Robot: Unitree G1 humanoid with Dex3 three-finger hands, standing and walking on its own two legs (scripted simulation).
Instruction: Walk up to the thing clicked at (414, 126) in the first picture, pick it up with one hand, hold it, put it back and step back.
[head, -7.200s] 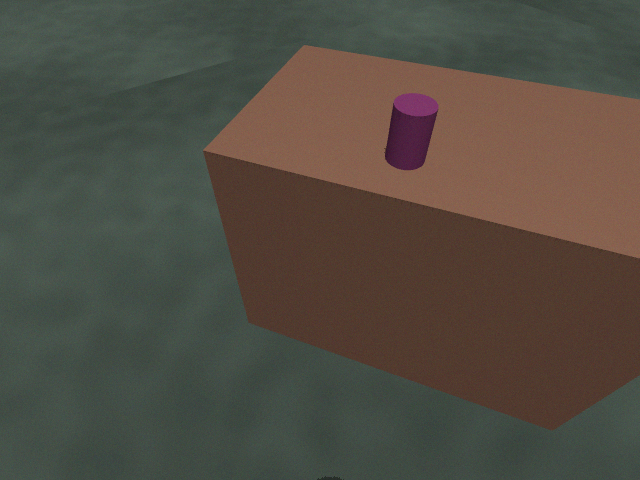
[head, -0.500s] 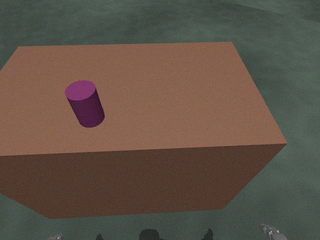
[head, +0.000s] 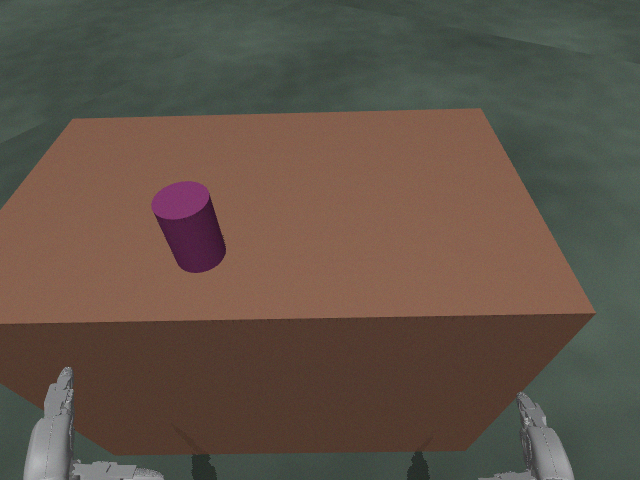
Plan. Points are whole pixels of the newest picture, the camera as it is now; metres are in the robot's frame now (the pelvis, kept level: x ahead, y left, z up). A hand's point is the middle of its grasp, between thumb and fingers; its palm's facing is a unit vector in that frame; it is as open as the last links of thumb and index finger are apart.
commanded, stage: rise first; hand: left
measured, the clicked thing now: (191, 228) +0.47 +0.22 +0.03
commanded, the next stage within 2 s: go down in 1.18 s
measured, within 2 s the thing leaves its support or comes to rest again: neither
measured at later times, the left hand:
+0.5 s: hand (62, 422) +0.18 +0.28 +0.07, palm faces +0.36 -0.83 -0.43, open 17.6 cm
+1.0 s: hand (27, 411) +0.17 +0.28 +0.12, palm faces +0.41 -0.80 -0.45, open 17.6 cm
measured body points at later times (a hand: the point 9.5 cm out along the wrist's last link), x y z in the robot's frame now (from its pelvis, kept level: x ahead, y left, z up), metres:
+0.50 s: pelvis -0.01 -0.01 +0.00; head -0.01 -0.02 +0.45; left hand +0.15 +0.32 +0.09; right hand +0.16 -0.27 -0.09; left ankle +0.00 +0.12 -0.74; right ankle -0.03 -0.13 -0.74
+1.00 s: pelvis -0.01 +0.00 +0.00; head -0.02 -0.02 +0.45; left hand +0.14 +0.32 +0.14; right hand +0.15 -0.27 -0.09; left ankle +0.00 +0.12 -0.74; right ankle -0.03 -0.13 -0.74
